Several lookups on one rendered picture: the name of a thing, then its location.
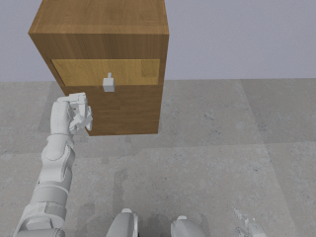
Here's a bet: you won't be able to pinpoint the left robot thigh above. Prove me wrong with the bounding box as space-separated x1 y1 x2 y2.
106 212 138 237

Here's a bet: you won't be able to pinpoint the robot left hand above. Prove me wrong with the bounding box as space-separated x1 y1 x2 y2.
50 92 93 138

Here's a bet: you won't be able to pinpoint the right robot shin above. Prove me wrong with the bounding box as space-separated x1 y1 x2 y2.
176 215 187 221

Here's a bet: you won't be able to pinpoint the cabinet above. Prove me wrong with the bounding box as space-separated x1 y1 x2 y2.
28 0 170 136

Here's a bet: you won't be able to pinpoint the robot left forearm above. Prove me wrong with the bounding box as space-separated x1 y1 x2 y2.
13 133 76 237

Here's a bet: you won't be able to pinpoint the drawer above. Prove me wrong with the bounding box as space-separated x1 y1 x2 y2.
51 59 160 86

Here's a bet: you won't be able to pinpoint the handle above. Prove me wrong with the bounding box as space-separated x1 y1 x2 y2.
103 72 116 92

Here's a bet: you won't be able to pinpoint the robot right hand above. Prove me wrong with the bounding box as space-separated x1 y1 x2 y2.
232 208 268 237

